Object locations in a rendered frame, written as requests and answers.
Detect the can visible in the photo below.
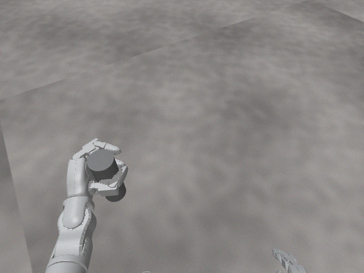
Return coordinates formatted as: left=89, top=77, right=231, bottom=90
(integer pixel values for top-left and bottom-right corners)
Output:
left=87, top=149, right=126, bottom=202

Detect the right robot hand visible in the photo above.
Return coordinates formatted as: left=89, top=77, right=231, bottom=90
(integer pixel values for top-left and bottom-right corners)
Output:
left=272, top=249, right=307, bottom=273

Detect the left robot hand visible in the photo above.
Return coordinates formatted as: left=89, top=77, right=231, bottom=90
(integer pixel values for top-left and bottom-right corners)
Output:
left=66, top=138, right=128, bottom=200

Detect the left robot arm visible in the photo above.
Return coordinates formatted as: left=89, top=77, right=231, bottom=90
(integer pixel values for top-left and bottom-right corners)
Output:
left=45, top=196, right=97, bottom=273

